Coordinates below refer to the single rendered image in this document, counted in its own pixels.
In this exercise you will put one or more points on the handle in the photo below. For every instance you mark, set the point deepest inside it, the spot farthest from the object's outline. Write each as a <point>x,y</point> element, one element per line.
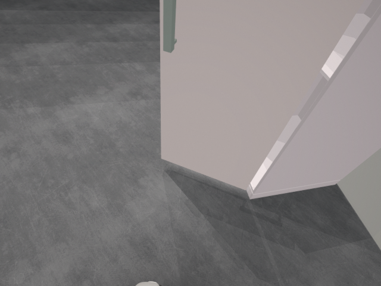
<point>169,19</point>

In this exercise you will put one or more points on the fridge door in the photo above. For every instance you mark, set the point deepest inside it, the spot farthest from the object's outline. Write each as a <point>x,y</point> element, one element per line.
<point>238,72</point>

